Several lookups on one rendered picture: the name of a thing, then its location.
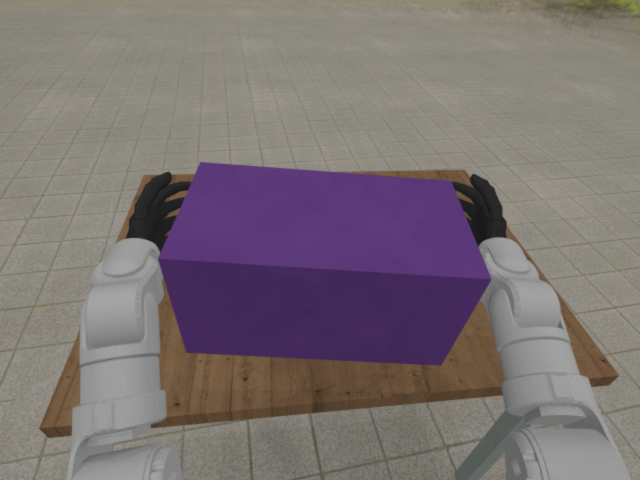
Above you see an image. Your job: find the right robot forearm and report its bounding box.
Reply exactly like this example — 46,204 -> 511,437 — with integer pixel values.
478,237 -> 631,480

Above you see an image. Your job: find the robot left upper arm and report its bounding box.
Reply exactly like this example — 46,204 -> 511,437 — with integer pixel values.
72,443 -> 182,480

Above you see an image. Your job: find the carton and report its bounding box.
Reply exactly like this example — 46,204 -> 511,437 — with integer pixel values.
158,162 -> 492,366

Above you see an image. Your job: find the left robot hand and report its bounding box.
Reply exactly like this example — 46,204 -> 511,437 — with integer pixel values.
126,172 -> 191,253

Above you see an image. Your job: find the table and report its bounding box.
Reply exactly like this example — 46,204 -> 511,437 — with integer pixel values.
39,170 -> 619,480

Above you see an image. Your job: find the left robot forearm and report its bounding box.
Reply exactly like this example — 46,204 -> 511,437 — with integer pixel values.
66,238 -> 167,480

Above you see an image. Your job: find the right robot hand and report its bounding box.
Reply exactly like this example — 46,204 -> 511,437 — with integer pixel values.
452,174 -> 507,246

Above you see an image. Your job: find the robot right upper arm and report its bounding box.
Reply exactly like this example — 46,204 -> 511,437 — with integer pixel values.
505,427 -> 628,480

